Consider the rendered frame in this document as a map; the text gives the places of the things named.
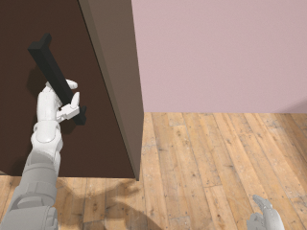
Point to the robot right hand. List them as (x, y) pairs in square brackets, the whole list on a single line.
[(270, 220)]

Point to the wardrobe door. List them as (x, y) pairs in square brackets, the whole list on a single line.
[(93, 150)]

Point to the left robot upper arm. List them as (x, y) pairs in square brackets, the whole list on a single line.
[(33, 218)]

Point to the handle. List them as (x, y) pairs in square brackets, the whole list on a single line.
[(44, 59)]

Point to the robot left hand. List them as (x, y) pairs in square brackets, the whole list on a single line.
[(48, 104)]

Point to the robot left forearm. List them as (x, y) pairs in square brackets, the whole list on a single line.
[(37, 186)]

